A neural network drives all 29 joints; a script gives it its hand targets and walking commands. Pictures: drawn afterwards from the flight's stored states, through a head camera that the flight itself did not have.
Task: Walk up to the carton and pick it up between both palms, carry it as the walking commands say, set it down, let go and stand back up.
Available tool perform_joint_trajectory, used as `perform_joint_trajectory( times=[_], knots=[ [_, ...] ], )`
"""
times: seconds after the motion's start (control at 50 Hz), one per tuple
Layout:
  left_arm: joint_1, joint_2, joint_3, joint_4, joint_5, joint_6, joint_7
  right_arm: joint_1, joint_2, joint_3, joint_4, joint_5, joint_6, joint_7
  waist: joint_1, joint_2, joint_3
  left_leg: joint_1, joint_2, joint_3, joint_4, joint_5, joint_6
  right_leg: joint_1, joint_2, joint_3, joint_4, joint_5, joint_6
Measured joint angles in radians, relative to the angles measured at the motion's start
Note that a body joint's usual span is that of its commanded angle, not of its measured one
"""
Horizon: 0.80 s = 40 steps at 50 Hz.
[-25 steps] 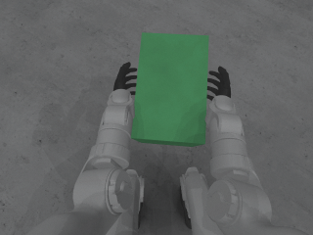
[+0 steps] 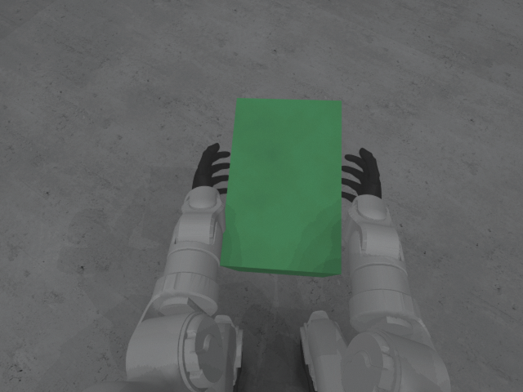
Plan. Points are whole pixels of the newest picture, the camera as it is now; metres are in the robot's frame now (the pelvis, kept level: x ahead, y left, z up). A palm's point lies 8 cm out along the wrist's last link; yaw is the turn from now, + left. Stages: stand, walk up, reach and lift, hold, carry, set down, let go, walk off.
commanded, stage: reach and lift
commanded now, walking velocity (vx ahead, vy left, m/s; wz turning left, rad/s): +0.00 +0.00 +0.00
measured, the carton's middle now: (283, 196) +0.44 -0.03 -0.11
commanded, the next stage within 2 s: none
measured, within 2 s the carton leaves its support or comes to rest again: neither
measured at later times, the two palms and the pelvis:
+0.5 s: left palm (195, 186) +0.40 +0.10 +0.04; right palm (385, 191) +0.38 -0.15 +0.05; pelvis +0.02 +0.00 +0.06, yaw +0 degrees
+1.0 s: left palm (183, 177) +0.37 +0.10 +0.11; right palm (418, 176) +0.36 -0.16 +0.12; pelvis +0.03 +0.00 +0.11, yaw +0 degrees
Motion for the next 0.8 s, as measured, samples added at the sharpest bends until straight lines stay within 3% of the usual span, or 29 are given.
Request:
perform_joint_trajectory(
  times=[0.38,0.8],
  knots=[
    [0.119,-0.031,-0.027,-0.056,0.004,0.002,-0.024,0.126,0.015,0.040,-0.061,-0.014,0.009,0.052,0.004,-0.004,0.061,0.294,0.006,-0.007,-0.239,0.068,0.004,0.294,-0.010,-0.001,-0.240,0.068,-0.006],
    [0.240,-0.057,-0.057,-0.122,0.002,0.063,-0.048,0.192,-0.007,0.093,-0.053,-0.018,0.069,0.068,0.003,-0.019,0.133,0.671,0.018,-0.005,-0.517,0.155,0.007,0.669,-0.019,0.005,-0.517,0.157,-0.011]
  ],
)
